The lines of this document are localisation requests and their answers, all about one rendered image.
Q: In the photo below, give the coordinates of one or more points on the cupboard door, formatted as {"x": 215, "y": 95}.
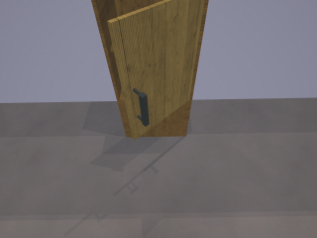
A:
{"x": 155, "y": 50}

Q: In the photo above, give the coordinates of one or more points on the handle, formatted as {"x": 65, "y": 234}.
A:
{"x": 143, "y": 99}

